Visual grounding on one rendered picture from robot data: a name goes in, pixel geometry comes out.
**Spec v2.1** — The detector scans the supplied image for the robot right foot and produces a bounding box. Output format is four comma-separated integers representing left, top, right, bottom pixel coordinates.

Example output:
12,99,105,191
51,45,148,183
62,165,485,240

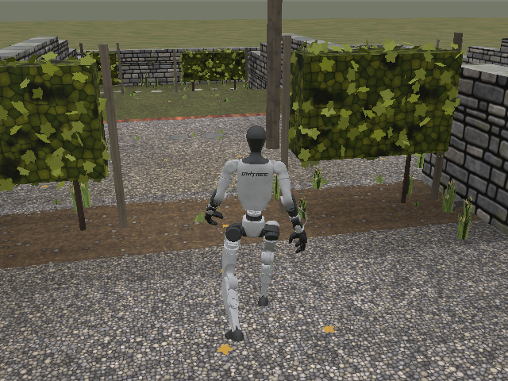
258,295,268,306

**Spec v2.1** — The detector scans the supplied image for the robot left forearm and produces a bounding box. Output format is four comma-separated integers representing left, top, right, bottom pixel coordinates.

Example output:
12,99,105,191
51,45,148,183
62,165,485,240
206,189,221,215

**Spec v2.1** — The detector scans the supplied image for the robot right upper arm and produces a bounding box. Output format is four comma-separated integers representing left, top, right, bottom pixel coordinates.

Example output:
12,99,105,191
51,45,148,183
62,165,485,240
272,160,294,206

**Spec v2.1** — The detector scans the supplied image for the robot foot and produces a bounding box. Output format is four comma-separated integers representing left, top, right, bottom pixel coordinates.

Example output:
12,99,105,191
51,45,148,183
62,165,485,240
258,295,268,306
225,327,244,341

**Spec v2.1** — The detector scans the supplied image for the robot right hand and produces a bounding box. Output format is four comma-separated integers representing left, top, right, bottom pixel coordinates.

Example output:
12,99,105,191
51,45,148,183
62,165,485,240
289,230,307,253

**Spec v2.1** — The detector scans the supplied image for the robot left upper arm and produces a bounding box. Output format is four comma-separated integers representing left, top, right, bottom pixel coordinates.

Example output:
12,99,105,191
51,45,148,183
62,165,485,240
214,160,239,202

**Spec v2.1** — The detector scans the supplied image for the robot left hand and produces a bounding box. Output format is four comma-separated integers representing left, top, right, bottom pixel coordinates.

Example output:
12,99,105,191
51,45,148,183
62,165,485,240
205,211,223,225

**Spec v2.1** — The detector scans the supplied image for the robot right forearm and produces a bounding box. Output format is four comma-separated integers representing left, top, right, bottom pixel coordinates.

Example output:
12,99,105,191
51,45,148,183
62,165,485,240
286,194,304,233

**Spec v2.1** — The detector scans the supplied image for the robot left foot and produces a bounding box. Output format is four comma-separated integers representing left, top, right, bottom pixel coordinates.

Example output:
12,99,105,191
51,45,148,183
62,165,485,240
225,327,244,341

